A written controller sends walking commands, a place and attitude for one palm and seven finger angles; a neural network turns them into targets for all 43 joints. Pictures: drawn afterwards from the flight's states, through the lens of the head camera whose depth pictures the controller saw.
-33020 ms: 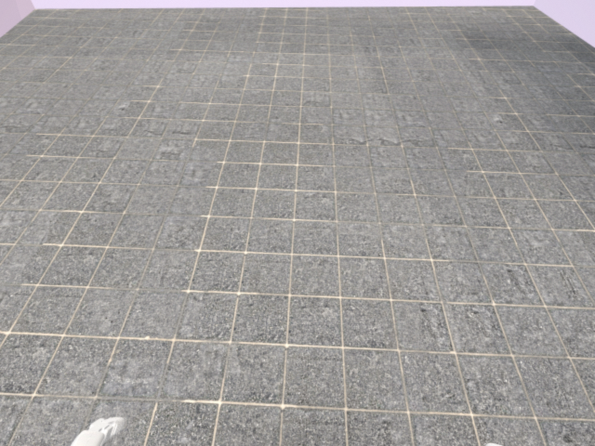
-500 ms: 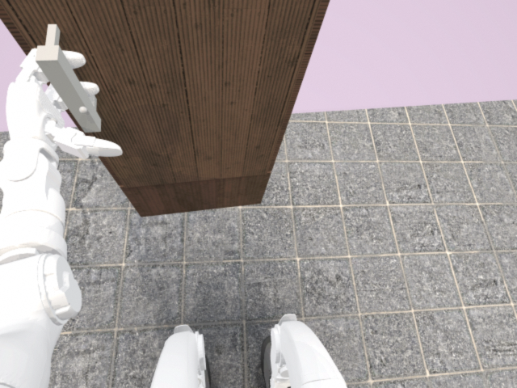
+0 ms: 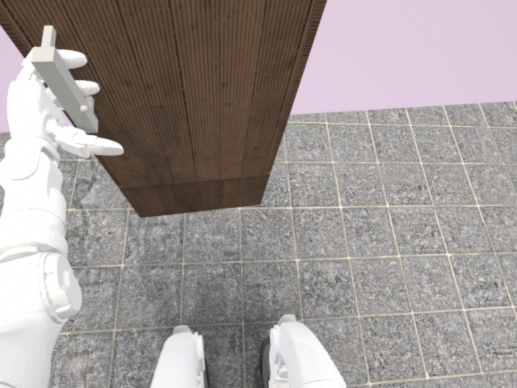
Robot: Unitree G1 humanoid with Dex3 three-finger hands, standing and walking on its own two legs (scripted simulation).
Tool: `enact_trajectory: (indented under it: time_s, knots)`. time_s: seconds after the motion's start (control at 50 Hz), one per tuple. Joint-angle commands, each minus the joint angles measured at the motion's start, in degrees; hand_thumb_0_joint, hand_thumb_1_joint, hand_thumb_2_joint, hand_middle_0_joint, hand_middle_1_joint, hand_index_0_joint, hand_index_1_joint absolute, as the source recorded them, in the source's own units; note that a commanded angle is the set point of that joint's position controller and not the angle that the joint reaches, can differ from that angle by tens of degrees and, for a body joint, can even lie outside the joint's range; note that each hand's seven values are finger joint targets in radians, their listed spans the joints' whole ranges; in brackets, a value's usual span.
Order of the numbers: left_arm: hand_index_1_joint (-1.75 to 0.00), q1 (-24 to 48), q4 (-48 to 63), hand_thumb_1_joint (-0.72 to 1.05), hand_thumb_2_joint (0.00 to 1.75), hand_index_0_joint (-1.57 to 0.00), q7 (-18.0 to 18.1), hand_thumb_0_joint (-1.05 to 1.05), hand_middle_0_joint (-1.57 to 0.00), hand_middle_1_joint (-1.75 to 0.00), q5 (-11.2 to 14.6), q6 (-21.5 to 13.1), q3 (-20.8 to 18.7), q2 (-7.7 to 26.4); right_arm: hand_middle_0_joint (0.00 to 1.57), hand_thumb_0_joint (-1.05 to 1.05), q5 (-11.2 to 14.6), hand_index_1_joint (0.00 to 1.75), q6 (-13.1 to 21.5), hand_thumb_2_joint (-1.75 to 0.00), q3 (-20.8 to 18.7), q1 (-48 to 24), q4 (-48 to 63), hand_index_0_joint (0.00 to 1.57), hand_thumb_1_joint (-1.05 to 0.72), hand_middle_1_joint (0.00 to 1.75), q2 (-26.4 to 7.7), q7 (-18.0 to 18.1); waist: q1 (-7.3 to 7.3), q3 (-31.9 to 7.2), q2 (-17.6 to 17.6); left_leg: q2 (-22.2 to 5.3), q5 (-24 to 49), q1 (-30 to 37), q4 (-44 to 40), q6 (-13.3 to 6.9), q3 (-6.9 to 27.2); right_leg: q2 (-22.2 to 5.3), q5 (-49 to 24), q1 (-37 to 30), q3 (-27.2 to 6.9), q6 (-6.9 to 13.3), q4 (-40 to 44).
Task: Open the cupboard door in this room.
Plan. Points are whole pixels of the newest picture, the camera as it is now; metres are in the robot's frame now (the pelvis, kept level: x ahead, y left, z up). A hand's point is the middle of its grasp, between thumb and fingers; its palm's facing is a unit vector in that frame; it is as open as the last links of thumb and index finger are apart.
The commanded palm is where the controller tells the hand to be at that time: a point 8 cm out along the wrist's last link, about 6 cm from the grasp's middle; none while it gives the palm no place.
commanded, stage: slide the fingers in behind the handle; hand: left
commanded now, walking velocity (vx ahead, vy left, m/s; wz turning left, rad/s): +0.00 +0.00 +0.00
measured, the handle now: (71, 84) +0.55 +0.24 +0.05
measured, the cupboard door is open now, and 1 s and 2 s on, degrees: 0 0 44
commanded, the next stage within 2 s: close the thumb around the handle in 0.12 s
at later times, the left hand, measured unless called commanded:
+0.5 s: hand (83, 108) +0.51 +0.22 +0.05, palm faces +0.06 -1.00 -0.01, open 11.6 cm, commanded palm +0.49 +0.25 +0.05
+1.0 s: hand (88, 107) +0.51 +0.21 +0.05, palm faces +0.08 -1.00 -0.01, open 5.6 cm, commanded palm +0.49 +0.25 +0.05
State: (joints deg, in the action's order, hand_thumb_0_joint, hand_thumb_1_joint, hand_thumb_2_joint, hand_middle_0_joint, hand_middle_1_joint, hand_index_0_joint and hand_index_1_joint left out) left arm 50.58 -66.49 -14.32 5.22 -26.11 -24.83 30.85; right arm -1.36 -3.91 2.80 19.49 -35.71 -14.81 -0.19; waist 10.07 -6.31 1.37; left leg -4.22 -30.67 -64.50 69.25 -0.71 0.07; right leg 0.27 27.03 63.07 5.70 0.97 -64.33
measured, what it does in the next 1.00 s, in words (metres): stands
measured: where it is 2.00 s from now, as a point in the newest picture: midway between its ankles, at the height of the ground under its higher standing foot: outside the picture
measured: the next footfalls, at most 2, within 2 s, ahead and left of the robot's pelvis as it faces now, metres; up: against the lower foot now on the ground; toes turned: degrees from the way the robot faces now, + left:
none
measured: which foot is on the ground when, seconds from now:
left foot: down 0.00-1.00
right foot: down 0.00-1.00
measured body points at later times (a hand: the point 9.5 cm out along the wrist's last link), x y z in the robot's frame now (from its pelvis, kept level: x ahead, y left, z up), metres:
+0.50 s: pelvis +0.00 +0.01 +0.00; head +0.16 +0.04 +0.42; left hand +0.50 +0.27 +0.05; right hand +0.01 -0.25 -0.11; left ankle +0.01 +0.11 -0.64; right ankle +0.03 -0.12 -0.64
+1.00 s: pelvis +0.00 +0.01 +0.00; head +0.16 +0.03 +0.42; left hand +0.50 +0.26 +0.05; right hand +0.02 -0.25 -0.11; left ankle +0.01 +0.11 -0.64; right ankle +0.03 -0.12 -0.64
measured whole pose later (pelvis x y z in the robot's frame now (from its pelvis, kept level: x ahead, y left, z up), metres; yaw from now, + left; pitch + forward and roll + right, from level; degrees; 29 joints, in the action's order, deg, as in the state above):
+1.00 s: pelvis +0.00 +0.01 +0.00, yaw +0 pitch +26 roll -4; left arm 50.1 -65.9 -11.7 4.9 -26.6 -24.4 28.5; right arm -1.7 -4.4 2.7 20.0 -35.6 -14.5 -0.5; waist 10.0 -6.5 1.6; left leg -3.9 -30.9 -63.8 68.9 -1.3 -0.4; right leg 0.1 27.0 62.4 5.0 0.3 -63.8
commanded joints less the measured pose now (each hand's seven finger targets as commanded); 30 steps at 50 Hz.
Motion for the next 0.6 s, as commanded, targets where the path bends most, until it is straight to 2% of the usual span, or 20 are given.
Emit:
enact_trajectory:
  time_s: [0.0,0.02,0.04,0.08,0.1,0.12,0.18,0.2,0.22,0.24,0.28,0.32,0.34,0.4,0.42,0.46,0.48,0.52,0.56,0.58]
  knots:
    - [-1.20,22.40,12.97,-0.50,0.30,-0.30,-0.07,0.00,-0.30,-1.20,1.02,-3.81,-2.56,15.10,0.20,0.00,0.12,0.30,0.82,-0.90,-4.08,10.63,2.49,0.20,-0.90,0.30,-10.52,0.60,0.17,-32.15,8.44,2.58,24.97,21.16,-6.82,-1.04,2.71,2.25,-20.46,-16.48,-4.21,-0.13,6.36]
    - [-1.20,21.95,11.99,-0.50,0.30,-0.30,-0.23,0.00,-0.30,-1.20,1.04,-3.45,-1.26,13.47,0.20,0.00,0.23,0.30,0.82,-0.90,-4.05,10.40,2.62,0.20,-0.90,0.30,-10.40,0.60,0.73,-30.73,7.71,2.58,24.00,20.44,-6.84,-1.10,2.51,2.25,-19.67,-15.80,-4.18,-0.28,6.65]
    - [-1.20,22.41,11.71,-0.50,0.30,-0.30,-0.12,0.00,-0.30,-1.20,1.32,-3.21,-1.70,14.00,0.20,0.00,0.30,0.30,0.84,-0.90,-3.96,10.34,2.57,0.20,-0.90,0.30,-10.48,0.63,0.85,-29.13,6.84,2.54,22.88,19.26,-7.07,-1.17,2.54,2.22,-18.98,-16.01,-4.22,-0.36,6.97]
    - [-1.20,24.29,12.60,-0.50,0.30,-0.30,-0.09,0.00,-0.30,-1.20,1.20,-3.34,-1.72,14.55,0.20,0.00,0.31,0.30,0.88,-0.90,-3.94,10.36,2.55,0.20,-0.90,0.30,-10.64,0.69,1.06,-29.61,8.31,2.48,23.03,20.12,-7.09,-1.11,2.79,2.28,-18.56,-14.96,-4.08,-0.26,6.69]
    - [-1.20,23.45,11.91,-0.50,0.30,-0.30,0.07,0.00,-0.30,-1.20,0.89,-3.22,-2.73,15.76,0.20,0.00,0.25,0.30,0.83,-0.90,-3.99,10.43,2.56,0.20,-0.90,0.30,-10.79,0.69,0.45,-30.06,9.01,2.52,22.74,20.23,-6.95,-0.98,2.84,2.24,-17.83,-14.60,-4.10,-0.17,6.56]
    - [-1.20,24.33,12.51,-0.50,0.30,-0.30,0.22,0.00,-0.30,-1.20,0.80,-3.19,-2.21,15.45,0.20,0.00,0.21,0.30,0.84,-0.90,-3.85,10.51,2.52,0.20,-0.90,0.30,-10.70,0.72,0.83,-30.04,8.52,2.43,23.25,20.38,-7.07,-1.04,3.05,2.27,-18.19,-14.73,-3.98,-0.20,6.42]
    - [-1.20,23.33,11.98,-0.50,0.30,-0.30,0.30,0.00,-0.30,-1.20,0.73,-3.25,-2.56,15.46,0.20,0.00,0.19,0.30,0.86,-0.90,-3.91,10.63,2.72,0.20,-0.90,0.30,-10.81,0.70,0.66,-30.05,7.88,2.42,23.52,20.56,-7.07,-0.98,3.14,2.29,-18.02,-14.24,-3.75,-0.19,6.30]
    - [-1.20,23.36,11.79,-0.50,0.30,-0.30,0.36,0.00,-0.30,-1.20,0.77,-3.10,-1.67,14.16,0.20,0.00,0.22,0.30,0.85,-0.90,-3.91,10.56,2.73,0.20,-0.90,0.30,-10.65,0.66,0.86,-30.01,7.97,2.46,23.04,20.57,-7.06,-0.98,3.17,2.34,-17.58,-13.97,-3.77,-0.25,6.37]
    - [-1.21,24.14,12.22,-0.44,0.32,-0.30,0.47,0.00,-0.30,-1.21,0.76,-3.15,-1.39,13.92,0.20,0.00,0.17,0.30,0.92,-0.90,-3.92,10.42,2.53,0.20,-0.90,0.30,-10.65,0.64,0.96,-29.34,8.72,2.29,23.09,21.37,-7.41,-0.76,3.47,2.29,-16.97,-13.07,-3.39,-0.15,6.38]
    - [-1.21,23.59,12.64,-0.39,0.35,-0.31,0.56,0.00,-0.31,-1.21,0.84,-3.18,-1.58,13.71,0.20,0.00,0.11,0.30,0.95,-0.90,-4.05,10.57,2.76,0.20,-0.90,0.30,-10.73,0.54,0.69,-30.25,8.75,2.41,22.95,21.62,-7.32,-0.83,3.33,2.32,-16.67,-13.21,-3.52,-0.17,6.50]
    - [-1.22,23.18,12.75,-0.28,0.40,-0.32,0.65,0.00,-0.32,-1.22,0.86,-3.42,-2.91,15.33,0.20,0.00,0.08,0.30,0.88,-0.90,-4.11,10.85,2.65,0.20,-0.90,0.30,-10.96,0.61,0.45,-31.33,8.72,2.32,24.73,22.36,-7.02,-0.80,3.45,2.33,-18.03,-13.34,-3.52,-0.10,6.15]
    - [-1.24,22.19,12.94,-0.16,0.44,-0.32,0.73,0.00,-0.32,-1.24,0.86,-3.44,-1.88,13.62,0.20,0.00,0.11,0.30,0.79,-0.90,-4.17,10.59,2.78,0.20,-0.90,0.30,-10.68,0.45,0.24,-30.87,8.75,2.26,25.05,23.13,-7.40,-0.60,3.51,2.40,-17.79,-13.09,-3.22,-0.08,6.33]
    - [-1.24,23.12,12.78,-0.11,0.47,-0.33,0.70,0.00,-0.33,-1.24,0.92,-3.32,-0.39,12.03,0.20,0.00,0.13,0.30,0.82,-0.90,-4.08,10.51,2.70,0.20,-0.90,0.30,-10.66,0.39,1.07,-29.50,8.35,2.18,24.28,23.04,-7.71,-0.58,3.74,2.46,-17.00,-12.29,-3.06,-0.12,6.55]
    - [-1.26,23.32,13.56,0.06,0.54,-0.34,1.24,0.00,-0.34,-1.26,0.77,-3.68,-1.92,13.78,0.20,0.00,-0.07,0.30,0.83,-0.90,-4.17,10.90,2.53,0.20,-0.90,0.30,-10.92,0.40,0.33,-31.02,9.16,2.14,24.99,24.20,-7.80,-0.44,4.00,2.46,-16.81,-12.19,-2.88,0.04,6.33]
    - [-1.27,22.74,13.25,0.12,0.56,-0.34,1.40,0.00,-0.34,-1.27,0.62,-3.68,-2.00,13.94,0.20,0.00,0.02,0.30,0.81,-0.90,-4.12,10.73,2.71,0.20,-0.90,0.30,-10.86,0.36,0.21,-30.36,9.04,2.18,24.75,23.74,-7.90,-0.42,3.91,2.50,-16.70,-12.37,-2.92,0.07,6.40]
    - [-1.28,24.05,13.90,0.23,0.61,-0.35,1.66,0.00,-0.35,-1.28,0.35,-4.13,-1.33,13.47,0.20,0.00,-0.18,0.30,0.76,-0.90,-4.09,10.99,2.49,0.20,-0.90,0.30,-10.85,0.43,0.71,-30.21,8.99,2.10,25.64,24.55,-7.88,-0.44,4.28,2.49,-17.00,-11.69,-2.77,0.15,6.14]
    - [-1.28,23.56,14.36,0.28,0.64,-0.36,1.75,0.00,-0.36,-1.28,0.41,-4.25,-1.30,13.03,0.20,0.00,-0.13,0.30,0.77,-0.90,-4.19,10.87,2.56,0.20,-0.90,0.30,-10.76,0.27,0.28,-30.91,10.49,2.09,25.91,25.37,-7.89,-0.25,4.17,2.52,-16.87,-11.33,-2.78,0.12,6.24]
    - [-1.30,22.32,12.28,0.40,0.68,-0.36,1.81,0.00,-0.36,-1.30,0.25,-3.92,-0.63,12.05,0.20,0.00,-0.13,0.30,0.68,-0.90,-4.14,10.66,2.55,0.20,-0.90,0.30,-10.79,0.21,0.59,-29.24,8.93,2.06,24.56,24.18,-8.04,-0.24,4.14,2.54,-15.86,-11.02,-2.66,0.11,6.49]
    - [-1.31,23.58,12.57,0.51,0.73,-0.37,1.83,0.00,-0.37,-1.31,0.37,-4.13,-0.91,12.52,0.20,0.00,-0.18,0.30,0.69,-0.90,-4.13,10.85,2.38,0.20,-0.90,0.30,-10.92,0.32,0.99,-28.38,8.30,2.10,23.86,23.68,-8.01,-0.47,4.21,2.59,-15.52,-10.91,-2.68,0.18,6.55]
    - [-1.31,23.52,12.29,0.56,0.76,-0.38,1.94,0.00,-0.38,-1.31,0.23,-4.12,-1.87,13.83,0.20,0.00,-0.09,0.30,0.60,-0.90,-4.17,10.94,2.41,0.20,-0.90,0.30,-11.11,0.41,0.67,-28.69,8.39,2.03,24.05,23.90,-8.27,-0.31,4.35,2.55,-15.53,-10.88,-2.65,0.16,6.49]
